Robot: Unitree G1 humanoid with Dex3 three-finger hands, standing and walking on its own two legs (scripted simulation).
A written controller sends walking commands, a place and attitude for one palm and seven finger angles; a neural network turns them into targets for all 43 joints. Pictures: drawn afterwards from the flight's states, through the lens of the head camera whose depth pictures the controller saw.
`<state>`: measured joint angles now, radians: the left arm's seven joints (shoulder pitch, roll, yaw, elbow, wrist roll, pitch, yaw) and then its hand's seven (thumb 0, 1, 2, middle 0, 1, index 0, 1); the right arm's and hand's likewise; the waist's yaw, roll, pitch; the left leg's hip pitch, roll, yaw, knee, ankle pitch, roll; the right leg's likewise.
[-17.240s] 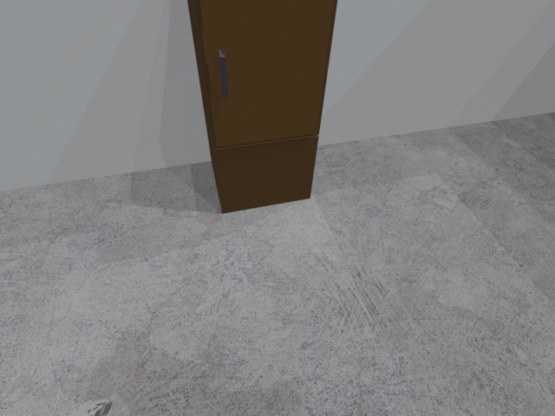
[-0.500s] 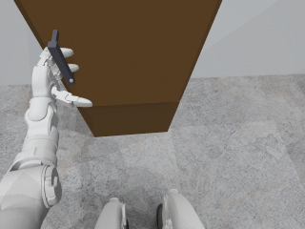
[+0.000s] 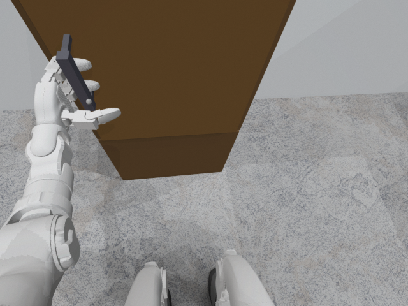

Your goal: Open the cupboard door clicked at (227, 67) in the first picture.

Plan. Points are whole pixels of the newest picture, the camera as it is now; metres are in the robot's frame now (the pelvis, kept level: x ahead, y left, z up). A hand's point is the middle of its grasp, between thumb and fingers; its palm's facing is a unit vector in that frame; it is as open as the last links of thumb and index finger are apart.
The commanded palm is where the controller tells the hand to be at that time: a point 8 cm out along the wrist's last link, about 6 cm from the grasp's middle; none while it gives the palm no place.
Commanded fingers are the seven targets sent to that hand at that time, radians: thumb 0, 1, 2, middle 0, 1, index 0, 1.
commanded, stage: close the thumb around the handle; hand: left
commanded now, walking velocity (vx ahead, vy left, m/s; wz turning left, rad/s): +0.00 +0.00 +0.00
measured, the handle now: (79, 76) +0.54 +0.21 +0.06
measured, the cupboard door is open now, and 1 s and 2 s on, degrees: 0 19 40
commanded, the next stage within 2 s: pull the door open along its arc in 0.40 s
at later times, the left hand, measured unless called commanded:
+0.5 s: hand (89, 105) +0.48 +0.19 +0.05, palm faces +0.04 -1.00 +0.00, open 5.9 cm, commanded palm +0.45 +0.23 +0.05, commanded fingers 0.00 0.90 0.90 -0.40 -1.35 -0.40 -1.35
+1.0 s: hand (109, 159) +0.37 +0.14 +0.05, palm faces +0.11 -0.99 +0.08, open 6.0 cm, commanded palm +0.32 +0.19 +0.05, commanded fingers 0.00 0.90 0.90 -0.40 -1.35 -0.40 -1.35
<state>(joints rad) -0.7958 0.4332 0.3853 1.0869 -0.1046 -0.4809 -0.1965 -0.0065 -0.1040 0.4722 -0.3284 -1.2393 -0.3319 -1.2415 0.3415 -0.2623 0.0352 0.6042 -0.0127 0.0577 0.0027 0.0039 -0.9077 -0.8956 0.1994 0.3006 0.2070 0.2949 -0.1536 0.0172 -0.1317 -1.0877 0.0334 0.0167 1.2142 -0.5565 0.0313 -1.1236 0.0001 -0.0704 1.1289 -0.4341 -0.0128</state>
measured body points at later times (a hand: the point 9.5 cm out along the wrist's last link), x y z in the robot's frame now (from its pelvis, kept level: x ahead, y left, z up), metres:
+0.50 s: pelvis +0.00 +0.01 +0.00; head +0.13 +0.04 +0.43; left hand +0.47 +0.24 +0.05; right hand +0.06 -0.25 -0.11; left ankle +0.00 +0.10 -0.64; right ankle +0.05 -0.12 -0.64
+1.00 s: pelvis +0.01 +0.00 +0.02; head +0.10 +0.01 +0.46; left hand +0.36 +0.19 +0.05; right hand +0.12 -0.25 -0.09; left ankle +0.00 +0.10 -0.64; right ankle +0.05 -0.12 -0.64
